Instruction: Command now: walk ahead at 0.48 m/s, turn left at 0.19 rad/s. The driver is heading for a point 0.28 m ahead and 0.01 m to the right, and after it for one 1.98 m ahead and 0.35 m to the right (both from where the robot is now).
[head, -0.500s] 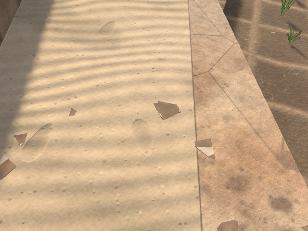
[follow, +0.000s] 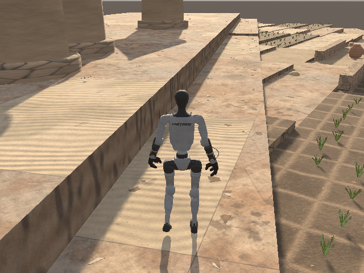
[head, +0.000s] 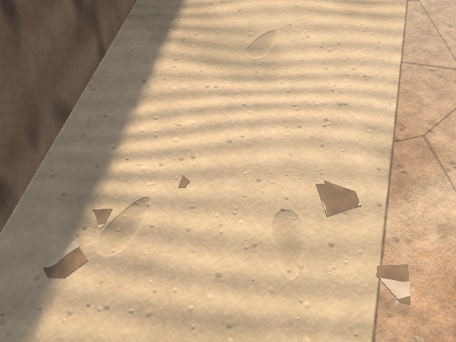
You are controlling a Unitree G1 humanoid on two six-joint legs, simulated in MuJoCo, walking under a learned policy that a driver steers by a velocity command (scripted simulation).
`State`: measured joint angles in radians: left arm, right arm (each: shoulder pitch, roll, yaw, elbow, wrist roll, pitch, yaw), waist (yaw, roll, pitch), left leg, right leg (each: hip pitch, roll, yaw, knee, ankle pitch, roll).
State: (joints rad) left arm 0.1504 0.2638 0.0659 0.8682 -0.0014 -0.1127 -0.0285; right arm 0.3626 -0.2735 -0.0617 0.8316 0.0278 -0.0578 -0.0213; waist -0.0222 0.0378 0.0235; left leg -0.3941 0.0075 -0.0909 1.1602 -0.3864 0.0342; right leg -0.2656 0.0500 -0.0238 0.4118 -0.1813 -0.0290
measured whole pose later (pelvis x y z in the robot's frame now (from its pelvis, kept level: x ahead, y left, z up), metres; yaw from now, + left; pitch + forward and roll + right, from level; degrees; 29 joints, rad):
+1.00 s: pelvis +0.57 -0.01 +0.00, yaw +0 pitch +1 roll +1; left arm 0.18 0.28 0.04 0.88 0.00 -0.09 -0.04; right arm 0.29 -0.30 -0.05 0.85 0.02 -0.08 -0.01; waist 0.00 0.03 0.04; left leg -0.41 0.05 -0.03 1.13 -0.36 0.03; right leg -0.33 0.03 -0.05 0.47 -0.16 -0.06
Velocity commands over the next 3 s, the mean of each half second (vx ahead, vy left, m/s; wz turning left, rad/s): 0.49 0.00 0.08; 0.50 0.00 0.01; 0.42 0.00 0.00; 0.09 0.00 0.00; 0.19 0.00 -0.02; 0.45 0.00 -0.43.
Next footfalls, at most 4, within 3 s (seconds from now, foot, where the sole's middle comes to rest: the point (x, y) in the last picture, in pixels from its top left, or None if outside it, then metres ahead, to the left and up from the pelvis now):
0.32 left None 0.37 0.15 -0.78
0.86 right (265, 279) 0.66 -0.09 -0.78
1.40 left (194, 198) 0.98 0.13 -0.78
1.74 right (264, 196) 0.98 -0.12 -0.78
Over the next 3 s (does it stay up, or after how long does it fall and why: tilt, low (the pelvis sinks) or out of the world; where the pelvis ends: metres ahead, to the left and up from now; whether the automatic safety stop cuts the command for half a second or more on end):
stays up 1.26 -0.04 -0.01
